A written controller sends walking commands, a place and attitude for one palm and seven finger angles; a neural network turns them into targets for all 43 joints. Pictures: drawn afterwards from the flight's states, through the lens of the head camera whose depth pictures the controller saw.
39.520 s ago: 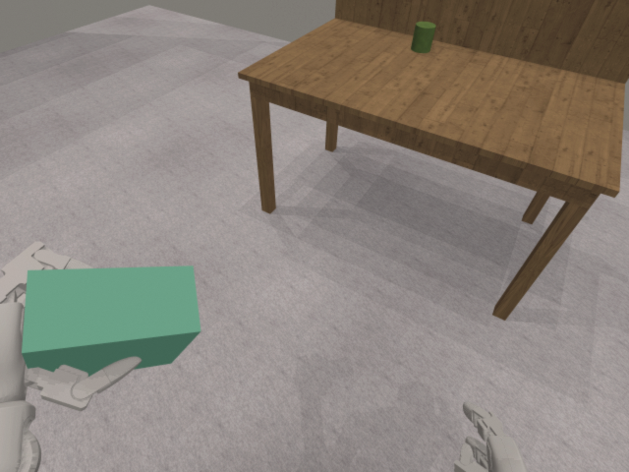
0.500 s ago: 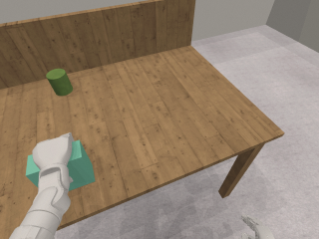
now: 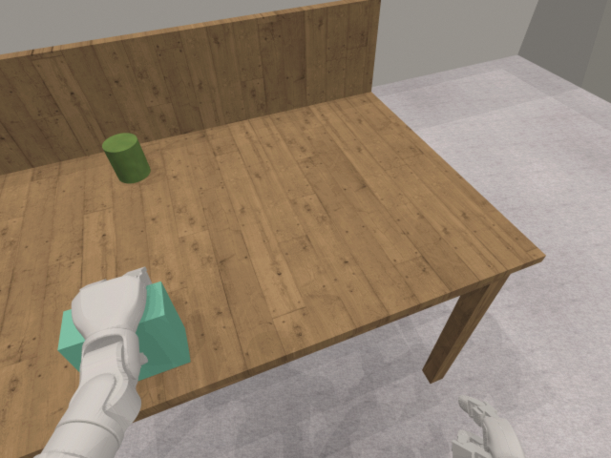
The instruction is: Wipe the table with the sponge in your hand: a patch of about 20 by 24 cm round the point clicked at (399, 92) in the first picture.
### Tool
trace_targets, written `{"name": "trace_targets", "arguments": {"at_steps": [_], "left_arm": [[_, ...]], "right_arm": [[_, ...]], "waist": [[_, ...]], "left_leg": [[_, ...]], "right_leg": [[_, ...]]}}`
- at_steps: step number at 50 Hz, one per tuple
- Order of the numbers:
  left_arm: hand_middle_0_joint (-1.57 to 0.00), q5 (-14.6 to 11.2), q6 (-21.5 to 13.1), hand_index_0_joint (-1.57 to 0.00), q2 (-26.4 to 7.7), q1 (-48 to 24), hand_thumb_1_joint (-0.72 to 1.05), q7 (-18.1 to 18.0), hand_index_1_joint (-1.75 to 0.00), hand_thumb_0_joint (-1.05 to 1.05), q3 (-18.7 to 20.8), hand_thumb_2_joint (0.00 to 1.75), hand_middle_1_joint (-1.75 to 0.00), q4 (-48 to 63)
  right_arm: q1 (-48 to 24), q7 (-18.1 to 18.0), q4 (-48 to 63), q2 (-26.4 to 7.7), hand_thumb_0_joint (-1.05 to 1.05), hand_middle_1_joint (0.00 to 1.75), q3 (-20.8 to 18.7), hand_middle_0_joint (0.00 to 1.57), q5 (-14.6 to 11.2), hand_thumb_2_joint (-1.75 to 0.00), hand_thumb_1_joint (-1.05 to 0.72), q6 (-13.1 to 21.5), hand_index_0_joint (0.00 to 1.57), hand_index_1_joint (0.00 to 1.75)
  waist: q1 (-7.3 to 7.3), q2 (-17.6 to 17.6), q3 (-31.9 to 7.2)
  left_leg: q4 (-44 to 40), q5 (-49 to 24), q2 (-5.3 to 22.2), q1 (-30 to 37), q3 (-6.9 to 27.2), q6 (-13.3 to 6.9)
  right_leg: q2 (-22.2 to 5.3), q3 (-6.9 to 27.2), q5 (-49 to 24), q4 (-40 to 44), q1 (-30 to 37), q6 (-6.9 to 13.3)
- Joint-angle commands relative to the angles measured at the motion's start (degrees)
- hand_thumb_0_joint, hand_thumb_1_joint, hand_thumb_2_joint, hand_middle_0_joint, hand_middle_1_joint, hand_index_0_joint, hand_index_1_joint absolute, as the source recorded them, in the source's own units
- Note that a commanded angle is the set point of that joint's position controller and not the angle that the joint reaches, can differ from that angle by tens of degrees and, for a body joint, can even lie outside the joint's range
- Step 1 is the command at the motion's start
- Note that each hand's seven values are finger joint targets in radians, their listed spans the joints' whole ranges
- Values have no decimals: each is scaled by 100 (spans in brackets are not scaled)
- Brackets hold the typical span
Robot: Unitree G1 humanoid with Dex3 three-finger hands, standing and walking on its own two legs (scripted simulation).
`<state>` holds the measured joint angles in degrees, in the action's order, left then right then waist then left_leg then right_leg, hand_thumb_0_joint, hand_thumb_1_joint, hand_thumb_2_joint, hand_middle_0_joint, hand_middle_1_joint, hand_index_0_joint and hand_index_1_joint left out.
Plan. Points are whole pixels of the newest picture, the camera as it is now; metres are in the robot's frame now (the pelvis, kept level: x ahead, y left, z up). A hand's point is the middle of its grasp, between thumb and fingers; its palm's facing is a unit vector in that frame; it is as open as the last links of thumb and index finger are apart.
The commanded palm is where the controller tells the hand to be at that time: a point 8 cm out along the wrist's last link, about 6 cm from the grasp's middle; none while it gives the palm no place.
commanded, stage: lift the sponge slowly off the table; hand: left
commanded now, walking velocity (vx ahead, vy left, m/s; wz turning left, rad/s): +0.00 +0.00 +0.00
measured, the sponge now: (136, 346) +0.27 +0.30 -0.05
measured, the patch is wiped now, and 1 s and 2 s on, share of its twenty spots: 1.00 1.00 1.00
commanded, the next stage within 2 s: bring the sponge back beside the body in 1.96 s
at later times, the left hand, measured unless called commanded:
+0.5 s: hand (127, 334) +0.26 +0.28 +0.01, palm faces -0.07 -0.09 -0.99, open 10.5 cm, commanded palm +0.24 +0.28 +0.08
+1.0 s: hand (124, 318) +0.27 +0.28 +0.05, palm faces -0.04 -0.09 -1.00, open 10.5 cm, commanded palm +0.24 +0.27 +0.11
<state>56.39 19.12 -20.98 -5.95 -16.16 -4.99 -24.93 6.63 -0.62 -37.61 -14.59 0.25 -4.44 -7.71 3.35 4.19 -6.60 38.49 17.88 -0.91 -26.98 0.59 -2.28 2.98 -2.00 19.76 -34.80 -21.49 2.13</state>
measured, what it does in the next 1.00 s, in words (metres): stands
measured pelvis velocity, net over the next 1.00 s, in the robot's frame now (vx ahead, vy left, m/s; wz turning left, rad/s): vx -0.01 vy -0.01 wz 0.00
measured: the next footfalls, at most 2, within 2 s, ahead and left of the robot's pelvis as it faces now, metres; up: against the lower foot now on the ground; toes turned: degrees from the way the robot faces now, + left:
none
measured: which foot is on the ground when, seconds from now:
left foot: down 0.00-1.00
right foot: down 0.00-1.00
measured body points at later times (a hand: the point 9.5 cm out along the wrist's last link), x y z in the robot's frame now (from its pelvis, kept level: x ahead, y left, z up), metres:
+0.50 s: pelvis +0.00 +0.00 +0.00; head +0.00 -0.03 +0.45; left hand +0.26 +0.28 +0.06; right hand +0.19 -0.24 -0.10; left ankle +0.01 +0.09 -0.72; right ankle -0.02 -0.10 -0.72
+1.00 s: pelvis -0.01 -0.01 +0.01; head -0.01 -0.04 +0.46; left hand +0.27 +0.28 +0.10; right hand +0.20 -0.23 -0.09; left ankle +0.01 +0.09 -0.72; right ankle -0.02 -0.10 -0.72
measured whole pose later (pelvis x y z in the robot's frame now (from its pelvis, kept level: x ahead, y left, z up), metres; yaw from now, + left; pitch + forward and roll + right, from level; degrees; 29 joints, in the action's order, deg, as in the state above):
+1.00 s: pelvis -0.01 -0.01 +0.01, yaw +0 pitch +1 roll -1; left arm 54.7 16.1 -22.7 -5.1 -9.0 -5.0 -17.7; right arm 4.4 -2.2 -39.3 -14.3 0.5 -3.9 -4.5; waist 4.8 5.2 -3.0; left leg 31.6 14.3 -0.8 -18.3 0.7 -1.6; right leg 3.1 -1.8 16.6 -28.9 -13.4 2.8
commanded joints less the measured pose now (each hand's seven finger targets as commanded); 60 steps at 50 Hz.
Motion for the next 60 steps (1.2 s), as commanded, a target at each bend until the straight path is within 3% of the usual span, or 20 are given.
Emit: {"name": "trace_targets", "arguments": {"at_steps": [1,4,6,7,9,10,16,20,26,28,29,37,42,43,45,48,49,51,54,60], "left_arm": [[-120,-36,-70,-120,-665,-635,10,154,-160,0,107,130,-160,330],[-120,-73,-162,-120,-870,-630,10,141,-160,0,344,130,-160,565],[-120,-80,-202,-120,-681,-616,10,139,-160,0,147,130,-160,642],[-120,-92,-204,-120,-769,-633,10,138,-160,0,241,130,-160,656],[-120,-120,-261,-120,-996,-572,10,105,-160,0,477,130,-160,956],[-120,-92,-284,-120,-958,-577,10,88,-160,0,402,130,-160,1067],[-120,-136,-268,-120,-1071,-737,10,8,-160,0,495,130,-160,1195],[-120,-65,-349,-120,-1224,-1013,10,-18,-160,0,578,130,-160,1545],[-120,-10,-382,-120,-1245,-835,10,12,-160,0,611,130,-160,1774],[-120,14,-378,-120,-1417,-840,10,10,-160,0,757,130,-160,1845],[-120,3,-390,-120,-1615,-929,10,10,-160,0,945,130,-160,1983],[-120,-14,-259,-120,-1227,-1347,10,208,-160,0,442,130,-160,1912],[-120,31,-256,-120,-1496,-1734,10,371,-160,0,578,130,-160,1685],[-120,24,-290,-120,-1376,-1771,10,404,-160,0,440,130,-160,1790],[-120,30,-363,-120,-1543,-1733,10,416,-160,0,628,130,-160,1911],[-120,-12,-334,-120,-1389,-1386,10,441,-160,0,578,130,-160,1911],[-120,-62,-324,-120,-1587,-1269,10,439,-160,0,808,130,-160,2000],[-120,-49,-236,-120,-1360,-1375,10,455,-160,0,546,130,-160,1965],[-120,-106,-133,-120,-1701,-1277,10,484,-160,0,871,130,-160,2080],[-120,-112,-157,-120,-1742,-1537,10,624,-160,0,768,130,-160,2276]], "right_arm": [[-648,-89,799,-690,0,30,-291,20,12,-90,-90,269,20,30],[-711,-86,828,-695,0,30,-310,20,26,-90,-90,309,20,30],[-682,-84,820,-670,0,30,-316,20,27,-90,-90,328,20,30],[-674,-75,791,-692,0,30,-316,20,21,-90,-90,343,20,30],[-757,-81,825,-690,0,30,-322,20,41,-90,-90,367,20,30],[-731,-68,799,-675,0,30,-332,20,38,-90,-90,382,20,30],[-772,-108,757,-667,0,30,-324,20,36,-90,-90,449,20,30],[-860,-138,722,-635,0,30,-335,20,43,-90,-90,501,20,30],[-919,-130,745,-618,0,30,-331,20,85,-90,-90,559,20,30],[-958,-137,736,-628,0,30,-333,20,96,-90,-90,557,20,30],[-1032,-143,747,-631,0,30,-305,20,95,-90,-90,554,20,30],[-1123,-197,687,-604,0,30,-257,20,54,-90,-90,603,20,30],[-1133,-250,630,-634,0,30,-219,20,42,-90,-90,582,20,30],[-1126,-249,683,-619,0,30,-226,20,46,-90,-90,589,20,30],[-1144,-251,677,-612,0,30,-225,20,57,-90,-90,605,20,30],[-1151,-197,722,-618,0,30,-248,20,68,-90,-90,591,20,30],[-1218,-181,779,-626,0,30,-227,20,67,-90,-90,591,20,30],[-1209,-169,753,-619,0,30,-220,20,57,-90,-90,574,20,30],[-1327,-172,790,-645,0,30,-205,20,53,-90,-90,552,20,30],[-1339,-216,720,-635,0,30,-186,20,42,-90,-90,589,20,30]], "waist": [[-105,-467,-764],[-15,-457,-975],[-104,-464,-852],[-75,-507,-898],[25,-338,-1076],[-15,-254,-1103],[-60,-289,-721],[33,-62,-1094],[43,-84,-1008],[62,-160,-1054],[126,-13,-1067],[3,-103,-784],[14,-170,-716],[3,-41,-759],[98,93,-1036],[128,-98,-953],[221,-24,-1010],[116,-92,-776],[236,-171,-864],[156,-89,-846]], "left_leg": [[-448,-1033,-103,781,214,-59],[-462,-1158,-93,850,226,-69],[-444,-1119,-102,873,199,-84],[-451,-1153,-103,887,211,-82],[-497,-1288,-93,939,210,-79],[-468,-1375,-104,1031,218,-84],[-612,-1112,-81,1023,190,-96],[-658,-1281,-89,1309,233,-96],[-692,-1475,-78,1392,197,-99],[-689,-1504,-92,1385,163,-102],[-754,-1515,-94,1394,194,-82],[-895,-1231,-100,1598,254,-93],[-997,-1068,-130,1575,248,-97],[-1012,-1108,-134,1597,215,-98],[-995,-1288,-140,1728,224,-103],[-1027,-1465,-108,1690,190,-88],[-1094,-1470,-118,1639,228,-75],[-1104,-1418,-103,1643,180,-82],[-1172,-1434,-135,1611,184,-88],[-1201,-1434,-162,1773,164,-123]], "right_leg": [[113,176,-1449,504,139,205],[117,247,-1628,528,314,222],[103,203,-1623,535,260,189],[98,209,-1712,552,307,188],[103,273,-1849,534,485,215],[87,240,-1952,521,496,198],[93,222,-1569,644,400,178],[90,244,-1582,657,577,198],[78,256,-1846,682,665,214],[54,310,-1994,709,777,197],[66,372,-1975,737,846,227],[78,275,-1424,940,636,202],[66,316,-1211,1057,695,201],[58,300,-1251,1035,731,207],[62,354,-1435,1023,922,227],[51,316,-1706,1025,986,220],[70,392,-1692,1045,1135,249],[51,320,-1649,1070,1004,217],[41,452,-1730,1148,1259,221],[13,461,-1750,1233,1319,189]]}}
